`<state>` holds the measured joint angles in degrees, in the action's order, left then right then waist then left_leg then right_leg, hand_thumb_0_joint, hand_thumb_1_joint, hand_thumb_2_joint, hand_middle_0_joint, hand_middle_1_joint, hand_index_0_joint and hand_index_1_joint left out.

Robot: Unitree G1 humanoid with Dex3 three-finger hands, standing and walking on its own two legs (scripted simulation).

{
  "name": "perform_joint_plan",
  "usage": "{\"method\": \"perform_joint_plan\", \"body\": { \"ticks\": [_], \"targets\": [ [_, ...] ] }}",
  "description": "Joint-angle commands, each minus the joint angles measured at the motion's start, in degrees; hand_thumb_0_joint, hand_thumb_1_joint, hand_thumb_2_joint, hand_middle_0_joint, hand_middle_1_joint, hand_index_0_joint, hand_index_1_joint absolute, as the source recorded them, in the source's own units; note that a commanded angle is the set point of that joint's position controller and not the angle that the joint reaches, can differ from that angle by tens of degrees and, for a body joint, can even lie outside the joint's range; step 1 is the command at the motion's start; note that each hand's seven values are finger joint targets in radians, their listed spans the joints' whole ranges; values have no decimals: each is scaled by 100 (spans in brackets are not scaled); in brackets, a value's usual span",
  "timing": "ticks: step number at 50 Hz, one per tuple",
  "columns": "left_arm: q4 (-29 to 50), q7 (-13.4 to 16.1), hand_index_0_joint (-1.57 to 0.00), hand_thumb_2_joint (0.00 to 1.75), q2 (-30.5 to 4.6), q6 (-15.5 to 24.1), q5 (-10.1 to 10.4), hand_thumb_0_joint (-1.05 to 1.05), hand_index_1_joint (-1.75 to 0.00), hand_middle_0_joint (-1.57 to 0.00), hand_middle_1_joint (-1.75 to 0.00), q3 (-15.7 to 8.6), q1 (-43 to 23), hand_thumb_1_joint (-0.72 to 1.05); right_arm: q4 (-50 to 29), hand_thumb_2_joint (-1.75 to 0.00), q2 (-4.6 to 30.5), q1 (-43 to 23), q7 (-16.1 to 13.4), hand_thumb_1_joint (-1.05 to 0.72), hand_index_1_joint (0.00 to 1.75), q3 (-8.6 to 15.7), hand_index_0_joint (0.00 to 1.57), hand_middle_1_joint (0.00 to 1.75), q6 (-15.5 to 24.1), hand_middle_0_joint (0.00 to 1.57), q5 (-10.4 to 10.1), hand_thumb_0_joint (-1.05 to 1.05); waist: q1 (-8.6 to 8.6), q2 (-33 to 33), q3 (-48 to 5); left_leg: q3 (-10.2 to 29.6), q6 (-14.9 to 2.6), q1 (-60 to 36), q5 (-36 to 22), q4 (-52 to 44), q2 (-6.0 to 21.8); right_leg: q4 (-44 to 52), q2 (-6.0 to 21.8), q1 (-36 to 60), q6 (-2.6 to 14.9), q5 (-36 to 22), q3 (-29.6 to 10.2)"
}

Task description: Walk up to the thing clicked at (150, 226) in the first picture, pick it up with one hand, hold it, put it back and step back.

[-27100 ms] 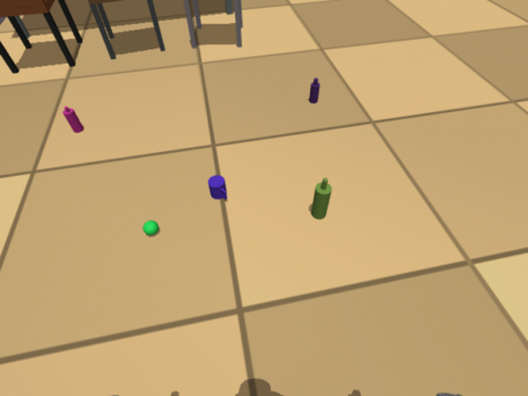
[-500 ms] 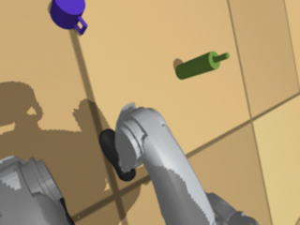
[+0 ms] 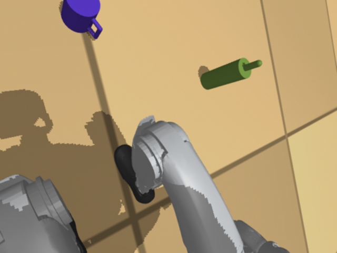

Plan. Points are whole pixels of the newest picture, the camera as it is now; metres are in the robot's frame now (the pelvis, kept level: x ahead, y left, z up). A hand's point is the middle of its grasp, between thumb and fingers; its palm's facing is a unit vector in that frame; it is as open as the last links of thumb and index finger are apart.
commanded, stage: settle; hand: left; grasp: from above
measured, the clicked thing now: out of the picture +0.50 +0.28 -0.30
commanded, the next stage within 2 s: lift in 0.64 s
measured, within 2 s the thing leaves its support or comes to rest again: leaves its support in 0.06 s
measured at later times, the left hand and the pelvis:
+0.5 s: hand out of the picture +0.47 +0.29 -0.18, palm faces -0.45 -0.12 -0.89, open 8.6 cm; pelvis +0.01 -0.01 +0.01, yaw +5 degrees
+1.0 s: hand out of the picture +0.47 +0.29 -0.11, palm faces -0.45 -0.14 -0.88, open 8.7 cm; pelvis +0.01 -0.01 +0.04, yaw +9 degrees
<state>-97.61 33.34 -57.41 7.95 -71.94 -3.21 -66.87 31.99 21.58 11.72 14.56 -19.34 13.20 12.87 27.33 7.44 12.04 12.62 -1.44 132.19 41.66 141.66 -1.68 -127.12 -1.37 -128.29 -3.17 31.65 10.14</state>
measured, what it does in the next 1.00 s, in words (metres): stands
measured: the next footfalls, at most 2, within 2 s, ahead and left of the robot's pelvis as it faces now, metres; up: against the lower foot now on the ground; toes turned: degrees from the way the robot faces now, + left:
none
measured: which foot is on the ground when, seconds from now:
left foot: down 0.00-1.00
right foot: down 0.00-1.00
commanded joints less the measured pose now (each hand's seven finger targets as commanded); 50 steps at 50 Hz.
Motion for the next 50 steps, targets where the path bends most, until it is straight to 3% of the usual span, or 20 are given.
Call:
{"method": "perform_joint_plan", "body": {
  "ticks": [1, 4, 6, 8, 12, 13, 17, 18, 21, 22, 23, 25, 27, 29, 34, 37, 38, 43, 48, 50],
  "targets": [
    [1620, 209, -105, 65, -1367, -31, 11, 0, -70, -100, -76, -370, -1867, 71, 294, -90, 2009, 1437, -13, -91, 30, 817, 20, 30, -70, 20, -59, 0, 219, -4187, -4513, -295, 318, -3545, -2076, -1693, 291, 741, -127, 2451, 547, -1502, 492],
    [1818, 96, -105, 67, -987, -84, 76, 0, -71, -100, -75, -289, -1694, 71, 284, -90, 1957, 1351, 6, -91, 30, 997, 20, 30, -113, 20, -109, 0, 78, -4148, -4693, -389, 298, -3532, -2028, -1677, 238, 764, -148, 2329, 590, -1440, 470],
    [1842, -39, -106, 66, -706, -132, 133, 0, -71, -101, -77, -133, -1600, 74, 292, -90, 1860, 1377, 31, -91, 30, 1026, 20, 30, -144, 20, -130, 0, 117, -4017, -4581, -511, 240, -3302, -1866, -1687, 203, 845, -174, 2476, 585, -1372, 425],
    [2323, -149, -107, 68, -747, -206, 130, 0, -72, -101, -78, -221, -1548, 75, 411, -90, 1821, 1474, 13, -91, 30, 1203, 20, 30, -217, 20, -214, 0, -139, -4202, -5012, -558, 250, -3495, -2012, -1786, 186, 848, -160, 2469, 608, -1427, 362],
    [2229, -484, -108, 68, 192, -331, 335, 0, -73, -101, -80, 306, -1250, 79, 443, -90, 1692, 1369, 18, -90, 30, 1323, 20, 30, -341, 20, -320, 0, -177, -3711, -4788, -579, 181, -3095, -1578, -1924, 150, 930, -167, 2103, 612, -1123, 339],
    [2245, -524, -109, 66, -37, -365, 339, 0, -72, -101, -80, 169, -1166, 79, 513, -90, 1695, 1449, 4, -90, 30, 1358, 20, 30, -384, 20, -323, 0, -256, -3702, -4911, -619, 168, -3064, -1640, -1929, 137, 927, -174, 2231, 597, -1164, 307],
    [2174, -806, -109, 65, 554, -408, 539, 0, -72, -101, -80, 439, -1214, 80, 577, -90, 1536, 1353, -44, -90, 30, 1436, 20, 30, -545, 20, -399, 0, -305, -3110, -4685, -695, 91, -2597, -1262, -2025, 73, 1036, -171, 2189, 614, -862, 223],
    [2250, -862, -109, 64, 473, -395, 550, 0, -71, -100, -80, 335, -1276, 80, 589, -90, 1585, 1439, -84, -90, 30, 1471, 20, 30, -558, 20, -392, 0, -247, -2938, -4651, -679, 80, -2591, -1272, -1984, 61, 1051, -137, 2118, 603, -873, 219],
    [2622, -975, -106, 60, 440, -307, 504, 0, -70, -97, -79, 328, -1577, 78, 626, -90, 1500, 1364, -171, -90, 30, 1515, 20, 30, -657, 20, -466, 0, -483, -3138, -5066, -745, 114, -2770, -1423, -2046, 15, 967, -108, 2167, 634, -928, 148],
    [2449, -1007, -108, 61, 469, -311, 431, 0, -71, -99, -80, 315, -1440, 80, 618, -90, 1499, 1386, -203, -90, 30, 1542, 20, 30, -687, 20, -472, 0, -475, -3044, -5077, -735, 121, -2854, -1512, -2016, 7, 956, -93, 2128, 633, -991, 146],
    [2472, -1042, -109, 61, 560, -271, 433, 0, -71, -100, -79, 385, -1571, 81, 613, -90, 1415, 1365, -216, -90, 30, 1522, 20, 30, -721, 20, -481, 0, -440, -3004, -5133, -782, 104, -2739, -1436, -2042, -1, 961, -112, 2259, 626, -928, 117],
    [2452, -1039, -109, 63, 397, -237, 390, 0, -72, -100, -81, 266, -1632, 81, 580, -90, 1424, 1313, -289, -90, 30, 1579, 20, 30, -775, 20, -511, 0, -504, -2884, -5043, -773, 93, -2671, -1209, -2131, -42, 987, -77, 2099, 629, -729, 89],
    [2369, -1067, -109, 62, 572, -207, 378, 0, -70, -101, -78, 363, -1679, 80, 538, -90, 1336, 1215, -356, -90, 30, 1595, 20, 30, -809, 20, -488, 0, -453, -2813, -4921, -843, 72, -2609, -922, -2147, -54, 1068, -89, 2057, 632, -453, 38],
    [2401, -1032, -108, 61, 361, -181, 304, 0, -69, -99, -77, 260, -1762, 79, 560, -90, 1308, 1198, -439, -90, 30, 1634, 20, 30, -857, 20, -492, 0, -563, -2759, -4997, -908, 67, -2532, -752, -2216, -85, 1131, -84, 2165, 634, -271, -30],
    [2881, -1028, -106, 65, 419, -218, 332, 0, -70, -99, -77, 226, -1995, 76, 604, -89, 1195, 1219, -557, -90, 30, 1734, 20, 30, -940, 20, -553, 0, -726, -3069, -5907, -1034, 81, -3047, -1211, -2267, -96, 1102, -38, 2386, 633, -661, -108],
    [2684, -1065, -107, 69, 542, -273, 385, 0, -73, -103, -78, 260, -1801, 73, 629, -91, 1148, 1279, -616, -92, 30, 1769, 20, 30, -1005, 20, -567, 0, -662, -2817, -5859, -1053, 55, -2992, -1467, -2221, -89, 1143, -41, 2541, 629, -904, -123],
    [2677, -1091, -103, 68, 559, -295, 418, 0, -65, -97, -70, 239, -1786, 73, 653, -89, 1144, 1335, -644, -89, 30, 1784, 20, 30, -1020, 20, -585, 0, -656, -2667, -5749, -1086, 24, -2836, -1465, -2202, -107, 1207, -23, 2539, 606, -922, -138],
    [3000, -1419, -110, 69, 675, -437, 747, 0, -72, -104, -79, 242, -1527, 80, 640, -91, 1059, 1394, -703, -91, 30, 1918, 20, 30, -1140, 20, -671, 0, -937, -2703, -6242, -1205, 23, -3073, -1586, -2423, -112, 1380, 2, 2986, 611, -987, -261],
    [3381, -1784, -109, 71, 605, -470, 797, 0, -72, -104, -77, 198, -1160, 78, 564, -91, 1028, 1391, -826, -91, 30, 2063, 20, 30, -1355, 20, -796, 0, -1123, -2539, -6266, -1272, 13, -3079, -1558, -2586, -146, 1590, 20, 3141, 648, -907, -370],
    [3753, -1921, -109, 72, 787, -431, 857, 0, -73, -103, -79, 280, -1116, 78, 517, -91, 933, 1398, -868, -91, 30, 2087, 20, 30, -1436, 20, -833, 0, -1179, -2433, -6377, -1308, -7, -3138, -1657, -2661, -150, 1692, 31, 3400, 625, -1044, -435]
  ]
}}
